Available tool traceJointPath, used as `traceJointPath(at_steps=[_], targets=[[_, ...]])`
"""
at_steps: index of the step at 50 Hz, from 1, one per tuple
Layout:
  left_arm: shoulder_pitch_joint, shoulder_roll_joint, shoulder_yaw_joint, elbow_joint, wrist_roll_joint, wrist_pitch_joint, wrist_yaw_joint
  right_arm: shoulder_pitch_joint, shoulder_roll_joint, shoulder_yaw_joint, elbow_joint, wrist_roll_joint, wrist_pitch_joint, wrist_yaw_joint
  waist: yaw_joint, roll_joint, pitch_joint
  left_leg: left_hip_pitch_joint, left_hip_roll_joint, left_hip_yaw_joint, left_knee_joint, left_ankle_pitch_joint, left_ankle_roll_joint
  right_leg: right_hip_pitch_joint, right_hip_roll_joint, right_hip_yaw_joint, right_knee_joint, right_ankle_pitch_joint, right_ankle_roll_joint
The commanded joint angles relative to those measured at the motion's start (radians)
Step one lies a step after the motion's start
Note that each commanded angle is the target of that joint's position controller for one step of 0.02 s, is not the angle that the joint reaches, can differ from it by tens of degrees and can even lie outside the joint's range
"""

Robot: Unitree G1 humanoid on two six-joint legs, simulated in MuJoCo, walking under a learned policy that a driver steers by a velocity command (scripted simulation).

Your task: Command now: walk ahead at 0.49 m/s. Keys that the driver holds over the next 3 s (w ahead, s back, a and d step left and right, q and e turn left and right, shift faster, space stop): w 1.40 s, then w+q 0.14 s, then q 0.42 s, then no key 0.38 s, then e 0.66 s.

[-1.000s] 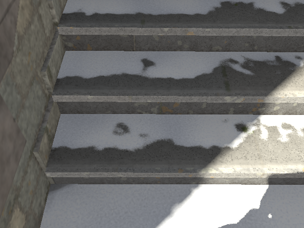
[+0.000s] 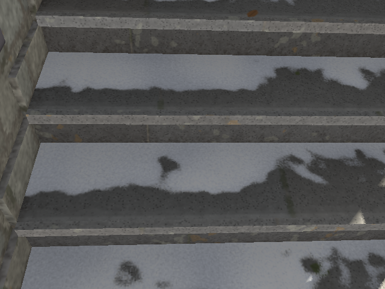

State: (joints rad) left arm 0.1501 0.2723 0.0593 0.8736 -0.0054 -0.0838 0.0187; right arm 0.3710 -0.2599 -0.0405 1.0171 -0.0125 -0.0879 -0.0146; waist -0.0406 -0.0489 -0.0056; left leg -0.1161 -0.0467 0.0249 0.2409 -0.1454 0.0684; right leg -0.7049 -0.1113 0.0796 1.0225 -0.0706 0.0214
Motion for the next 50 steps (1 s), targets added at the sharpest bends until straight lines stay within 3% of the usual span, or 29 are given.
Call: traceJointPath(at_steps=[1,2,5,9,11,13,15,16,17,18,19,20,22,24,25,26,28,31,32,34,35,38,41,43,44,45,48,49,50], targets=[[0.094,-0.033,-0.018,0.014,-0.012,0.026,-0.014,0.057,-0.156,-0.028,-0.026,-0.001,0.032,-0.028,0.04,0.191,0.011,-0.022,0.294,-0.205,-0.06,0.174,0.178,-0.086,0.031,-0.085,0.288,-0.052,0.025],[0.057,0.008,-0.009,0.0,-0.042,0.033,-0.007,0.124,-0.104,-0.009,-0.009,-0.001,0.038,-0.032,-0.001,0.239,0.038,0.107,0.337,-0.271,-0.068,0.103,0.205,-0.3,0.038,-0.067,0.539,-0.174,0.021],[-0.008,-0.05,-0.034,-0.089,-0.037,0.02,-0.011,0.277,-0.039,0.005,0.058,0.039,0.038,-0.03,-0.005,0.178,0.142,0.378,0.408,-0.304,0.01,-0.009,0.174,-0.848,0.019,0.086,1.047,-0.442,-0.033],[-0.302,-0.163,-0.128,-0.285,-0.019,-0.029,-0.037,0.291,-0.045,0.021,0.061,-0.009,0.047,-0.04,-0.064,0.151,0.198,0.347,0.427,-0.276,0.005,0.017,0.125,-1.095,-0.014,-0.024,1.166,-0.613,-0.013],[-0.346,-0.158,-0.168,-0.409,-0.022,-0.031,-0.046,0.167,-0.082,0.021,0.037,0.038,0.051,-0.068,0.023,0.129,0.228,0.09,0.357,-0.14,-0.097,-0.064,0.04,-0.937,-0.098,-0.048,0.81,-0.554,-0.009],[-0.313,-0.149,-0.184,-0.451,0.014,-0.036,-0.064,0.08,-0.132,0.007,-0.009,0.055,0.041,-0.066,0.078,0.037,0.106,-0.423,0.297,-0.042,-0.361,0.028,0.069,-0.075,-0.08,-0.189,0.353,-0.215,-0.053],[0.052,-0.037,-0.096,-0.339,0.013,-0.044,-0.04,0.109,-0.263,-0.022,-0.005,0.038,0.008,-0.02,0.218,0.231,-0.215,-0.219,0.282,0.033,-0.085,1.206,0.079,0.472,0.126,-0.269,0.408,-0.225,-0.074],[0.192,0.072,-0.043,-0.331,-0.019,-0.039,-0.026,0.1,-0.322,-0.035,0.008,0.031,0.009,-0.007,0.348,0.319,-0.28,-0.082,0.27,0.008,0.169,1.49,0.039,0.585,0.167,-0.214,0.183,-0.24,-0.103],[0.307,0.164,-0.006,-0.275,0.007,-0.016,-0.019,0.09,-0.291,-0.037,-0.005,0.045,0.012,0.0,0.391,0.285,-0.35,-0.009,0.263,-0.074,0.438,1.404,-0.016,0.647,0.15,-0.055,-0.074,-0.202,-0.132],[0.461,0.213,0.002,-0.118,0.057,0.025,-0.006,0.081,-0.117,-0.035,-0.105,0.044,-0.013,0.043,0.231,-0.287,-0.278,-0.201,0.007,-0.028,0.955,0.035,-0.092,0.617,-0.125,0.404,-0.336,0.223,-0.159],[0.478,0.254,0.019,-0.085,0.03,0.034,0.001,0.265,0.005,-0.022,-0.099,0.023,-0.036,0.049,0.147,-0.401,-0.46,-0.308,-0.105,-0.336,1.28,-0.206,-0.048,0.738,-0.281,0.772,-0.551,0.544,-0.143],[0.318,0.224,0.026,-0.105,0.032,0.047,-0.002,0.205,0.038,-0.015,-0.127,0.009,-0.02,0.053,0.078,-0.268,-0.467,-0.395,-0.075,-0.312,1.43,-0.136,-0.026,0.651,-0.269,0.812,-0.63,-0.078,-0.157],[0.086,0.008,-0.014,-0.042,0.037,0.045,-0.008,0.012,0.078,-0.003,-0.202,-0.045,0.011,0.051,0.003,-0.041,-0.078,-0.57,0.057,-0.139,1.394,0.06,0.011,0.317,-0.152,0.601,-0.562,-0.756,-0.152],[0.133,-0.11,-0.038,0.051,0.049,0.039,-0.015,-0.049,0.112,0.014,-0.238,-0.044,0.04,0.034,-0.013,-0.055,0.006,-0.617,0.056,-0.122,1.541,0.096,0.037,0.162,-0.09,0.385,-0.523,-0.768,-0.152],[0.155,-0.11,-0.065,0.011,0.069,0.04,-0.04,-0.083,0.069,0.025,-0.223,0.011,0.031,0.09,0.092,-0.159,-0.022,-0.778,-0.025,-0.291,1.743,0.162,0.142,0.213,-0.115,0.437,-0.644,-0.502,-0.201],[0.228,-0.122,-0.074,0.073,0.081,0.039,-0.051,-0.074,0.055,0.022,-0.221,0.017,0.024,0.106,0.078,-0.079,-0.005,-0.911,-0.054,-0.351,1.795,0.213,0.197,0.252,-0.127,0.477,-0.666,-0.455,-0.213],[0.208,-0.062,-0.067,0.135,0.118,0.022,-0.079,-0.107,0.05,0.042,-0.25,0.003,0.017,0.102,0.018,0.022,-0.018,-1.117,-0.063,-0.37,1.814,0.257,0.238,0.305,-0.115,0.319,-0.648,-0.395,-0.191],[0.064,-0.044,-0.07,0.102,0.126,-0.016,-0.084,-0.125,-0.017,0.03,-0.248,0.006,0.027,0.108,-0.052,0.026,-0.07,-1.038,-0.019,-0.19,1.768,0.289,0.179,0.192,-0.033,0.034,-0.723,-0.302,-0.138],[0.173,-0.056,-0.076,0.143,0.131,-0.022,-0.073,-0.139,0.009,0.044,-0.234,0.003,0.034,0.12,-0.011,-0.049,-0.062,-1.14,-0.032,-0.145,1.997,0.205,0.162,0.251,-0.039,0.048,-0.736,-0.266,-0.18],[0.309,-0.083,-0.093,0.197,0.147,-0.021,-0.063,-0.216,0.06,0.074,-0.251,-0.013,0.037,0.107,0.032,0.017,-0.001,-1.372,-0.002,-0.194,1.988,0.165,0.166,0.414,-0.065,0.072,-0.719,-0.273,-0.19],[0.375,-0.073,-0.097,0.223,0.163,-0.017,-0.07,-0.317,0.093,0.093,-0.3,0.005,0.038,0.097,0.054,-0.006,0.0,-1.446,0.016,-0.163,1.996,0.119,0.185,0.482,-0.087,0.079,-0.754,-0.248,-0.186],[0.457,-0.092,-0.114,0.256,0.176,-0.012,-0.097,-0.474,0.053,0.099,-0.351,0.007,0.057,0.069,0.1,0.023,-0.011,-1.488,0.087,-0.073,1.683,0.184,0.18,0.572,-0.105,0.048,-0.824,-0.265,-0.211],[0.55,-0.086,-0.123,0.276,0.144,-0.015,-0.122,-0.602,0.088,0.11,-0.37,-0.026,0.103,0.079,0.145,-0.052,0.005,-1.454,0.154,0.084,1.574,0.138,0.128,0.607,-0.148,0.066,-0.923,-0.171,-0.266],[0.531,-0.102,-0.137,0.261,0.12,-0.029,-0.121,-0.539,0.139,0.124,-0.336,-0.05,0.122,0.098,0.105,-0.111,0.012,-1.319,0.155,0.124,1.549,0.089,0.132,0.616,-0.14,-0.009,-0.908,0.079,-0.275],[0.343,-0.069,-0.132,0.21,0.107,-0.027,-0.139,-0.545,0.11,0.121,-0.366,-0.046,0.131,0.106,0.01,-0.07,-0.004,-0.99,0.137,0.145,1.328,0.073,0.159,0.398,-0.119,-0.1,-0.94,0.431,-0.278],[0.358,-0.013,-0.127,0.202,0.083,-0.036,-0.143,-0.627,0.09,0.115,-0.399,-0.043,0.145,0.122,0.011,-0.108,-0.085,-0.731,0.068,0.201,1.27,0.01,0.116,0.29,-0.14,-0.094,-0.939,0.842,-0.334],[0.405,0.144,-0.065,0.228,0.03,-0.043,-0.134,-0.479,0.053,0.096,-0.388,-0.048,0.136,0.126,-0.06,-0.187,-0.104,-0.743,-0.043,0.226,0.837,-0.208,0.054,0.829,-0.201,-0.098,-0.738,1.455,-0.312],[0.408,0.173,-0.041,0.242,0.038,-0.033,-0.139,-0.426,0.045,0.09,-0.375,-0.041,0.122,0.115,-0.067,-0.199,-0.133,-0.687,-0.054,0.218,0.719,-0.209,0.069,0.914,-0.198,-0.117,-0.647,1.609,-0.296],[0.459,0.115,-0.042,0.228,0.117,-0.037,-0.148,-0.179,-0.018,0.064,-0.28,-0.036,0.114,0.096,-0.083,-0.098,-0.319,-0.256,-0.001,0.059,0.834,0.107,0.157,0.673,-0.162,-0.096,-0.415,1.673,-0.244]])
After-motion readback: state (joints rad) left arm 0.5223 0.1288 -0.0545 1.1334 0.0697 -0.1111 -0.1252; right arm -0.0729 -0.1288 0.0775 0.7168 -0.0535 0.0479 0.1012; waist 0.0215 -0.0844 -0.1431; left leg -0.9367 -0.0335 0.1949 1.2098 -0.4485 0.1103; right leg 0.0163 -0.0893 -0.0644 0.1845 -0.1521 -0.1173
